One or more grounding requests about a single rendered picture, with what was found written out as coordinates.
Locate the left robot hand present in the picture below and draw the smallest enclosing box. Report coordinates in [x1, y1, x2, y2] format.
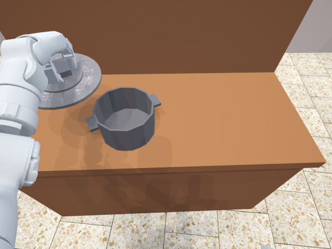
[30, 31, 77, 84]

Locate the table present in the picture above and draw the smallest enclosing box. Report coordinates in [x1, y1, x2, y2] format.
[0, 0, 326, 216]

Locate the lid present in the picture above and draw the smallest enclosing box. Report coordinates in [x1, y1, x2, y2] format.
[38, 53, 102, 110]

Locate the left robot upper arm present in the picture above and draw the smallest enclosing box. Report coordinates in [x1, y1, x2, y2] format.
[0, 133, 40, 249]

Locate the left robot forearm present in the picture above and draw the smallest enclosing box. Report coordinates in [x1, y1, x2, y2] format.
[0, 34, 51, 137]

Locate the pot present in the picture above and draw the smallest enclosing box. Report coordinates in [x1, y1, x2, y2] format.
[86, 87, 161, 151]

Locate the knob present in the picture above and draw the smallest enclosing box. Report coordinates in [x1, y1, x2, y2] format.
[51, 58, 72, 78]

